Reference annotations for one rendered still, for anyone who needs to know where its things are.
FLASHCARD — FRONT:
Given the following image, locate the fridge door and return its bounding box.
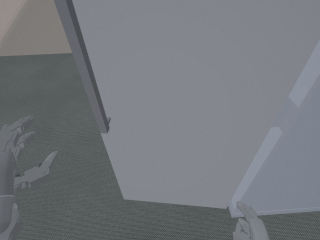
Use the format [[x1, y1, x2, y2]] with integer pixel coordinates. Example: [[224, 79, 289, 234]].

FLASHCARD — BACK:
[[72, 0, 320, 209]]

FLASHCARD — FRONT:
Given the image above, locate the left robot forearm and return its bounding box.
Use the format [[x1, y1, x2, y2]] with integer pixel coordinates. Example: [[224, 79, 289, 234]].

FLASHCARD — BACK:
[[0, 195, 22, 240]]

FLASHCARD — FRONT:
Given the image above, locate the handle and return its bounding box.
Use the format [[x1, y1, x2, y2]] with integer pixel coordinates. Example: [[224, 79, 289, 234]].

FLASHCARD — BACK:
[[54, 0, 111, 134]]

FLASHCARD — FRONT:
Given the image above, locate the robot left hand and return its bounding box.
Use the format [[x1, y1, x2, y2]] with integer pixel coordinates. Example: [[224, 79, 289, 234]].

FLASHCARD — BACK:
[[0, 115, 58, 196]]

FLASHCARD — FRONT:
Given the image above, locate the robot right hand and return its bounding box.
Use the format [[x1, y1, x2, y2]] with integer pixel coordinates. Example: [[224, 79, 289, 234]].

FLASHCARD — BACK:
[[232, 201, 271, 240]]

